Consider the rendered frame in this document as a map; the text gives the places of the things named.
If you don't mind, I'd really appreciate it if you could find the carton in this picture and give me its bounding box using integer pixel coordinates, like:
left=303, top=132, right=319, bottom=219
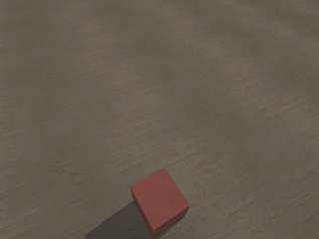
left=131, top=168, right=190, bottom=239

